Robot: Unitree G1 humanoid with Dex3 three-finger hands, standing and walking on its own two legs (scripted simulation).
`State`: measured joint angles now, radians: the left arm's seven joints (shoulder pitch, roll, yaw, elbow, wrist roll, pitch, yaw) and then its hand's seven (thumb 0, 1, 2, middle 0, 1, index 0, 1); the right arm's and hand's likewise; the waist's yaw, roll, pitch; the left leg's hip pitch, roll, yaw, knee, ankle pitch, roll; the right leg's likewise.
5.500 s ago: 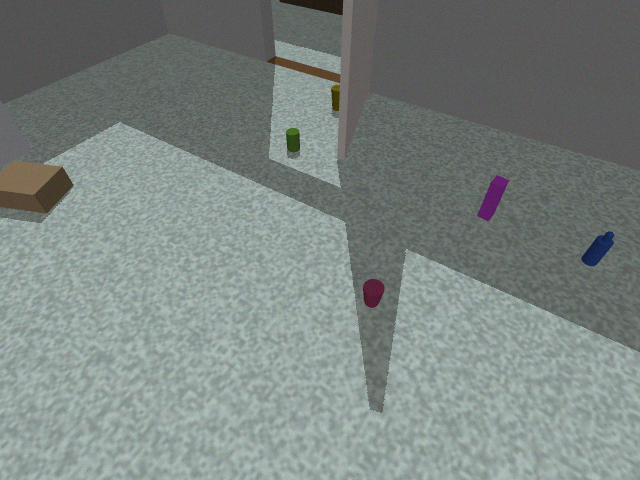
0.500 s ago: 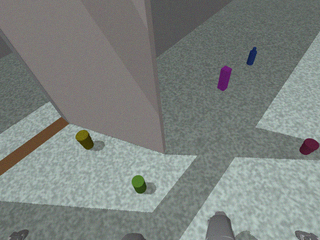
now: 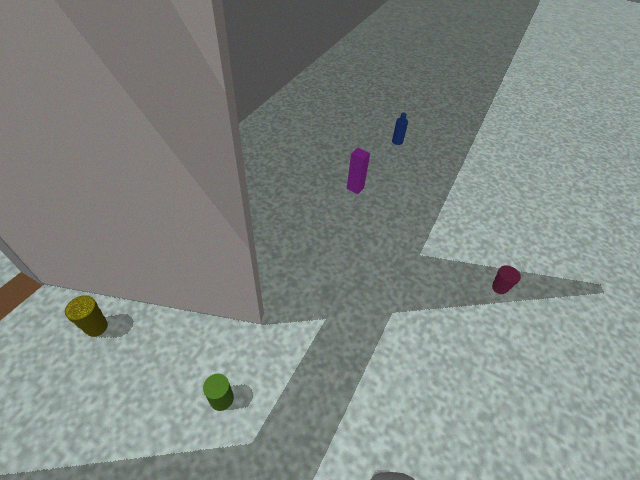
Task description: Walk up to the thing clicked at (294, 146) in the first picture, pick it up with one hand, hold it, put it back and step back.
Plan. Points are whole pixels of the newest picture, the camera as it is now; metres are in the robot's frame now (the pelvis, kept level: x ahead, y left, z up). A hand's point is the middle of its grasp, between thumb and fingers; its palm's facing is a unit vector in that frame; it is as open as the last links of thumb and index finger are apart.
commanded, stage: walk up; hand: left
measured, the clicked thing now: (219, 392) +0.47 +0.26 -0.70
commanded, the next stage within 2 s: none
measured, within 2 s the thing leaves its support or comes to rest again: neither
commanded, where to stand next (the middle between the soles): +0.10 +0.00 m, yaw +3 degrees
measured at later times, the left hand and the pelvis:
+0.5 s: hand out of the picture +0.14 +0.27 -0.14, palm faces +0.01 -0.90 -0.44, open 7.3 cm; pelvis +0.03 -0.01 -0.01, yaw +1 degrees
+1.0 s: hand out of the picture +0.05 +0.30 -0.15, palm faces +0.01 -0.91 -0.42, open 7.3 cm; pelvis +0.00 +0.01 +0.00, yaw +2 degrees
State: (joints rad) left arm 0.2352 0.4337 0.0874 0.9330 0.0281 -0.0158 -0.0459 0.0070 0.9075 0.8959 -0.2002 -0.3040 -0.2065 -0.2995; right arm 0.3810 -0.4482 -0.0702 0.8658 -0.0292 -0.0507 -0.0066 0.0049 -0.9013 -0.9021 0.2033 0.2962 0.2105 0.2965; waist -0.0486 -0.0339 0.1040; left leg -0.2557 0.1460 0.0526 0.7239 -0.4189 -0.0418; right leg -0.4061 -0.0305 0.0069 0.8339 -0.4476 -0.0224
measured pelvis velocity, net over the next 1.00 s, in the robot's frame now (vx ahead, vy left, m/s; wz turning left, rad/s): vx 0.00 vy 0.01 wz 0.04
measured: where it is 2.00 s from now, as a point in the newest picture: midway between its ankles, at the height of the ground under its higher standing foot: outside the picture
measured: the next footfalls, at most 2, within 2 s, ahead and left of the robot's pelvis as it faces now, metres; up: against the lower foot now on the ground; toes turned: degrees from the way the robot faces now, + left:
right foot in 0.04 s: +0.07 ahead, -0.13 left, +0.00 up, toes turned +1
left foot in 0.40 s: +0.09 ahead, +0.12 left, +0.00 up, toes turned +1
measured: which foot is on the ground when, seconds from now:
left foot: down 0.00-0.04, up 0.06-0.38, down 0.40-1.00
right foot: up 0.00-0.02, down 0.04-1.00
